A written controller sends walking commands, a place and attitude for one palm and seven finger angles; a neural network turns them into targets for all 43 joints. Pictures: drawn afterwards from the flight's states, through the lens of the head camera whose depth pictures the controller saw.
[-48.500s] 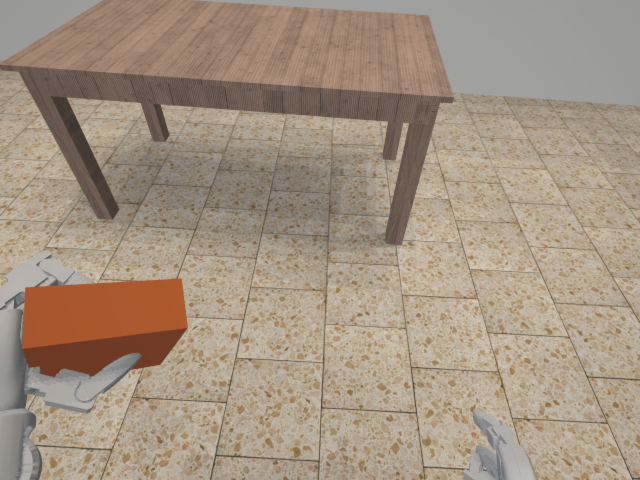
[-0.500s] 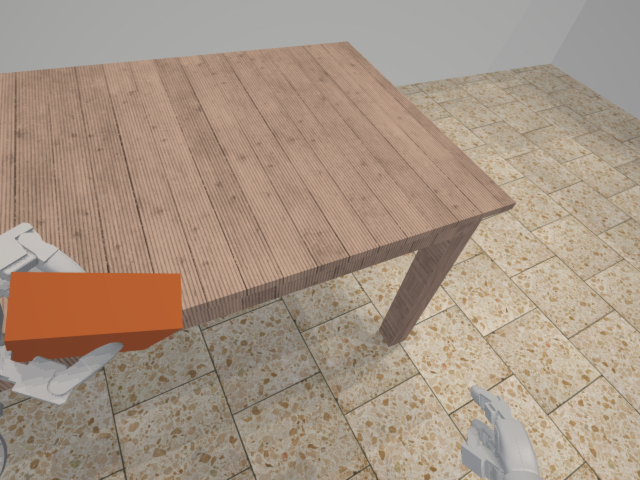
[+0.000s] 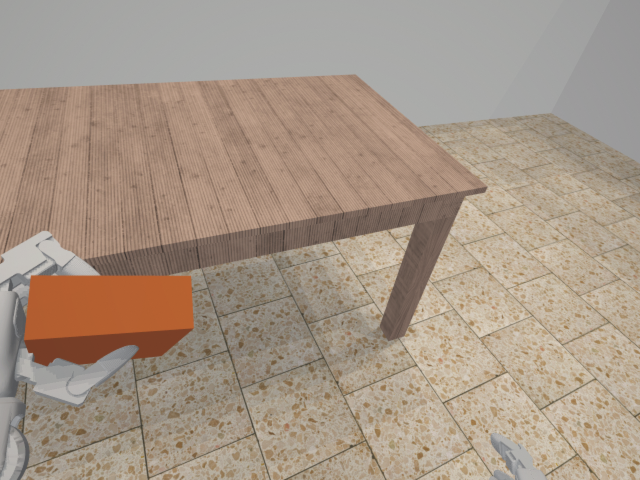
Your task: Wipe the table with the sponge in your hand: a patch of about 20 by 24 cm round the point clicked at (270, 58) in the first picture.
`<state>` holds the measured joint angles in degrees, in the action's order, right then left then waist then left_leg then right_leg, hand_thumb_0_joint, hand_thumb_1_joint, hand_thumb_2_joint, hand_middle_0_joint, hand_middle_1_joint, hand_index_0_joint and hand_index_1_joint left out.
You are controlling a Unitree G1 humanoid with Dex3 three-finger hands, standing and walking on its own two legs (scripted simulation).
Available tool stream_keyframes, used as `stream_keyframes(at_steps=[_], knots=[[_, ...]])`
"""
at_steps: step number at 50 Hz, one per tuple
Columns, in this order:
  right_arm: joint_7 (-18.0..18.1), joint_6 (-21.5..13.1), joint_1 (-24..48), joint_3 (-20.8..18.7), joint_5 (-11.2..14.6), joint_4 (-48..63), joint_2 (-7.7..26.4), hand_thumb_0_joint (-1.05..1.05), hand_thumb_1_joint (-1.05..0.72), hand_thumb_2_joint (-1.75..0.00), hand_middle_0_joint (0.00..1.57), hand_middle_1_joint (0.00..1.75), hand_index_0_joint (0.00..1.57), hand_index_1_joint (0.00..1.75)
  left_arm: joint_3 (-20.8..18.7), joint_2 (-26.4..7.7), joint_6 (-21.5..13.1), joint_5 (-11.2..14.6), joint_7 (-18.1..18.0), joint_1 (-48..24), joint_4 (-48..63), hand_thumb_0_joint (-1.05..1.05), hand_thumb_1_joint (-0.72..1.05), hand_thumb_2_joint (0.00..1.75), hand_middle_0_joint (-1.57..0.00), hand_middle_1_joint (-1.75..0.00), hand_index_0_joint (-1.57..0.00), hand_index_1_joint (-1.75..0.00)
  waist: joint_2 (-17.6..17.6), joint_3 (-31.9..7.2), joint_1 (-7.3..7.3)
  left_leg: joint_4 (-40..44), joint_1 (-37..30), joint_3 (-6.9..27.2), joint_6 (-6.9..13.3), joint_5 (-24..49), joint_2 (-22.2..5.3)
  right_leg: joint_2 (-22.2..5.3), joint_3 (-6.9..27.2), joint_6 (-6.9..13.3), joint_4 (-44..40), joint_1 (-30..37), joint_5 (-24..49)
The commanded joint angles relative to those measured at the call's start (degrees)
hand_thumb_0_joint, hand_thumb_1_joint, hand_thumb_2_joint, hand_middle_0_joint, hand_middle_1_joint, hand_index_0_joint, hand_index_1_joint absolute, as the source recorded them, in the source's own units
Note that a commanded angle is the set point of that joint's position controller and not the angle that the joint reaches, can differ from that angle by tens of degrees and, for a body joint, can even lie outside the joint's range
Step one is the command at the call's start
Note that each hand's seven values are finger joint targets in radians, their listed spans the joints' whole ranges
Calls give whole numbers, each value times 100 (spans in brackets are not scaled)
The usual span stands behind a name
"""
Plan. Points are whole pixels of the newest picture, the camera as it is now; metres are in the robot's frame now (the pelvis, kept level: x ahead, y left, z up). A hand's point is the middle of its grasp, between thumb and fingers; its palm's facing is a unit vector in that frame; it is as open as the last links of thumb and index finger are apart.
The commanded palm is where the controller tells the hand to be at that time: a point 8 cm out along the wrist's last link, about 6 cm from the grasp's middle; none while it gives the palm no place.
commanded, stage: stop stepping back and stand still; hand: left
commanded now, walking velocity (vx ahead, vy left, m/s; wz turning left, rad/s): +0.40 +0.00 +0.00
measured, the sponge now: (132, 322) +0.23 +0.20 +0.16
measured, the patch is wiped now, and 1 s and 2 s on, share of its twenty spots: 1.00 1.00 1.00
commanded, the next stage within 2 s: stand and wait in 1.96 s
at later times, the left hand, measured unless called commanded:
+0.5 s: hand out of the picture +0.09 +0.23 +0.19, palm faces +0.38 -0.86 -0.34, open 9.3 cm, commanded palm +0.04 +0.26 +0.20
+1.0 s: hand out of the picture +0.03 +0.22 +0.19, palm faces +0.36 -0.88 -0.32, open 9.3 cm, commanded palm -0.02 +0.26 +0.20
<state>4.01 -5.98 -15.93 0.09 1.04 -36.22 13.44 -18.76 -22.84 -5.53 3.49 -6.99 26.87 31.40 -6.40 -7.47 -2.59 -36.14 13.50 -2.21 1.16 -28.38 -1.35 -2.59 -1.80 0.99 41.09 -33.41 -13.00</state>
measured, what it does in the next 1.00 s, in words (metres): walks backwards: right foot, then right foot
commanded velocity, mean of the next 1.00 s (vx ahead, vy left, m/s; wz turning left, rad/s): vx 0.22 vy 0.02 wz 0.00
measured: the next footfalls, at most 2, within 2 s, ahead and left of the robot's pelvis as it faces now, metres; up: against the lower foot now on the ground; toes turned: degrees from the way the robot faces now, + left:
right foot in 0.18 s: +0.07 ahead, -0.10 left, +0.00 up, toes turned -2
right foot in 0.62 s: -0.10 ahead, -0.12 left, +0.00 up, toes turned +2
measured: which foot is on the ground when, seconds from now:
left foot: down 0.00-1.00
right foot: up 0.00-0.16, down 0.18-0.36, up 0.38-0.60, down 0.62-1.00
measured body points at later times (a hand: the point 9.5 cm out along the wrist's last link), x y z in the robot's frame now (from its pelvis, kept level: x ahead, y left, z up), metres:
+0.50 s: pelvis -0.13 -0.01 +0.01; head -0.18 +0.00 +0.46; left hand +0.06 +0.27 +0.21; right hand +0.01 -0.24 -0.06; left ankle -0.08 +0.10 -0.71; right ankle -0.10 -0.12 -0.62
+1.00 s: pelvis -0.20 -0.01 +0.01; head -0.23 +0.00 +0.46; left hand +0.01 +0.26 +0.21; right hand -0.06 -0.27 -0.05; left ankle -0.13 +0.10 -0.71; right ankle -0.15 -0.13 -0.69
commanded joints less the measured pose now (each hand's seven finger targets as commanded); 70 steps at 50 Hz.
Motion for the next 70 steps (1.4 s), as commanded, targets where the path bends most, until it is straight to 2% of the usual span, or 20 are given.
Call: stream_keyframes(at_steps=[1,7,9,16,18,22,29,31,34,40,43,45,49,51,52,57,60,64,67,70], knots=[[35,-612,722,-180,31,919,496,0,-90,-90,20,30,20,30,-649,-1004,-568,-121,-168,-1118,1474,0,10,130,-120,-160,-120,-160,2938,670,11,2395,594,2159,1434,983,-1790,-8,498,-176,3194,-775,-1185],[-22,-608,624,-234,44,691,797,0,-90,-90,20,30,20,30,-292,-534,-397,-45,118,-1230,-81,0,10,130,-120,-160,-120,-160,189,640,366,-1104,1958,45,437,-594,-271,212,-254,-153,-1264,2505,-143],[-21,-556,1014,-267,86,971,680,0,-90,-90,20,30,20,30,-522,-983,-479,36,153,-1519,594,0,10,130,-120,-160,-120,-160,-1603,418,245,-4157,2152,335,205,-22,225,-1591,3246,745,-3034,1034,-2336],[42,-435,799,16,-15,606,424,0,-90,-90,20,30,20,30,-619,-1012,-447,-7,-106,-963,1546,0,10,130,-120,-160,-120,-160,539,-46,49,139,-533,-178,412,-61,-42,-750,854,465,-1566,-676,-3069],[63,-557,918,-76,-7,830,719,0,-90,-90,20,30,20,30,-796,-1075,-520,-79,-210,-1333,1641,0,10,130,-120,-160,-120,-160,3241,153,79,2699,442,2559,1223,-1917,-1674,640,-341,-173,2855,-617,-1851],[-169,-581,664,-70,132,522,417,0,-90,-90,20,30,20,30,-562,-729,-455,-154,-123,-944,41,0,10,130,-120,-160,-120,-160,1246,965,165,2269,1137,2130,1191,-1088,-1676,-151,543,-111,3861,-1325,-718],[-79,-422,889,-97,2,953,593,0,-90,-90,20,30,20,30,-357,-514,-373,-22,-23,-587,571,0,10,130,-120,-160,-120,-160,1459,130,436,489,1744,397,404,-735,-641,380,-747,110,-1371,2756,-715],[-124,-308,962,-214,62,1034,492,0,-90,-90,20,30,20,30,-457,-852,-438,-86,11,-863,947,0,10,130,-120,-160,-120,-160,-1154,12,386,-3368,2911,-126,147,-8,188,-1329,1728,917,-2658,3060,-187],[-126,-341,818,-388,105,830,700,0,-90,-90,20,30,20,30,-751,-1116,-613,20,15,-1200,1320,0,10,130,-120,-160,-120,-160,-458,567,175,-4147,2723,896,49,926,-403,-1994,2654,1263,-3118,1205,-2209],[208,-378,933,-147,-2,822,436,0,-90,-90,20,30,20,30,-460,-721,-590,26,-223,-760,1033,0,10,130,-120,-160,-120,-160,592,179,123,284,-243,-292,267,492,-112,-968,561,647,-1748,415,-2644],[220,-465,987,-275,-23,1019,813,0,-90,-90,20,30,20,30,-644,-840,-590,-63,-312,-1223,1378,0,10,130,-120,-160,-120,-160,2466,-151,279,2200,-167,2182,1058,-355,-1388,526,-462,-106,1619,299,-2007],[53,-510,752,-259,71,965,583,0,-90,-90,20,30,20,30,-547,-809,-521,-103,-275,-1003,1135,0,10,130,-120,-160,-120,-160,2379,338,129,2358,83,2678,1151,-993,-1480,131,131,-96,2115,-264,-1626],[-40,-363,1067,-104,-55,913,592,0,-90,-90,20,30,20,30,-438,-552,-368,21,-230,58,713,0,10,130,-120,-160,-120,-160,1387,586,402,1389,2237,1046,380,-927,-745,344,-342,17,-1031,2965,-910],[-94,-191,1075,-208,-71,1006,535,0,-90,-90,20,30,20,30,-499,-757,-418,-36,-144,29,854,0,10,130,-120,-160,-120,-160,-798,488,378,-1919,2841,137,27,-90,156,-1205,2106,690,-2842,3001,-1607],[-101,-244,1025,-221,-48,994,545,0,-90,-90,20,30,20,30,-682,-953,-523,17,-157,-468,1236,0,10,130,-120,-160,-120,-160,-802,409,267,-2882,2568,419,-17,409,87,-1895,3009,1001,-3251,2403,-1314],[82,-236,984,-149,-85,779,467,0,-90,-90,20,30,20,30,-526,-822,-551,-31,-264,-881,1378,0,10,130,-120,-160,-120,-160,618,474,57,144,-309,323,144,749,-258,-1068,931,566,-2242,408,-2168],[198,-308,1089,-163,-59,1028,712,0,-90,-90,20,30,20,30,-393,-591,-537,-36,-391,-923,1155,0,10,130,-120,-160,-120,-160,2418,416,240,2209,457,2162,607,-801,-1157,338,-198,-125,-294,1268,-1202],[76,-316,1167,-93,-11,883,444,0,-90,-90,20,30,20,30,-341,-530,-425,-117,-295,-630,695,0,10,130,-120,-160,-120,-160,1291,472,290,1812,1599,1259,283,-880,-571,322,-3,-123,-1243,2567,-682],[5,-306,1162,-144,-104,802,433,0,-90,-90,20,30,20,30,-298,-587,-478,-103,-256,-620,878,0,10,130,-120,-160,-120,-160,-160,557,166,-85,579,600,32,473,11,-681,1484,373,-2775,1174,-2015],[38,-321,1178,-131,-132,746,484,0,-90,-90,20,30,20,30,-351,-710,-528,-108,-342,-1016,1335,0,10,130,-120,-160,-120,-160,543,384,94,416,-109,703,79,743,-148,-644,1082,366,-2373,865,-1714]])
